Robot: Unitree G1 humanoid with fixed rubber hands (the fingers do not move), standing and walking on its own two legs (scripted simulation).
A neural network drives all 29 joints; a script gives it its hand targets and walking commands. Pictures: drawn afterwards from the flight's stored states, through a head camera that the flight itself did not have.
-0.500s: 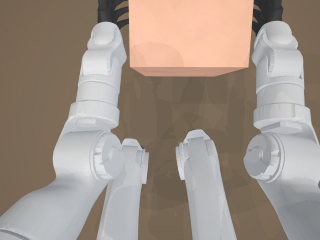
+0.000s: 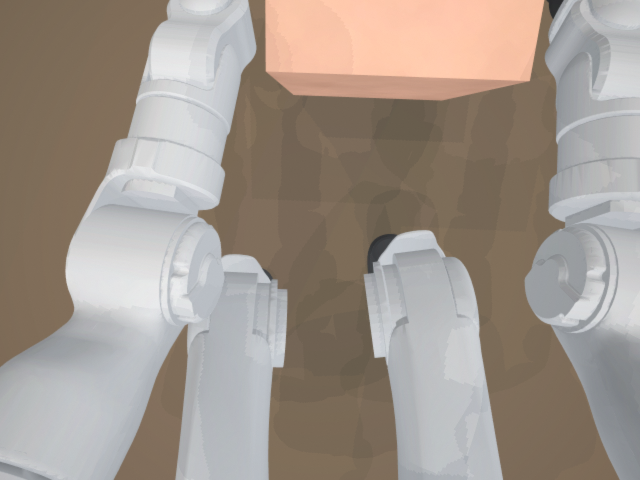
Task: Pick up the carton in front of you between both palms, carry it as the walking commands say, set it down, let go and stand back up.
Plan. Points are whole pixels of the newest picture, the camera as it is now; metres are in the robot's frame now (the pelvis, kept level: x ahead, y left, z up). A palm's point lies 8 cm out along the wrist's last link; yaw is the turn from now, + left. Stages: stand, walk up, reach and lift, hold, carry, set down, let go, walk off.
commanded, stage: set down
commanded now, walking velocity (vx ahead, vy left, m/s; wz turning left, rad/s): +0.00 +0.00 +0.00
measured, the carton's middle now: out of the picture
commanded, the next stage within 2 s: none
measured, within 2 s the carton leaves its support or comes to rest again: rests again in 0.22 s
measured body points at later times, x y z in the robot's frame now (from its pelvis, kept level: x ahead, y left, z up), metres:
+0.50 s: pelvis -0.02 +0.01 -0.02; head +0.36 -0.05 +0.21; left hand +0.57 +0.03 -0.20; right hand +0.50 -0.28 -0.20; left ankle +0.08 +0.12 -0.37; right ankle +0.10 -0.13 -0.37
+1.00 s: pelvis -0.02 +0.01 -0.03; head +0.37 -0.05 +0.19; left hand +0.57 +0.03 -0.21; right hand +0.51 -0.28 -0.22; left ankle +0.08 +0.12 -0.37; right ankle +0.10 -0.13 -0.37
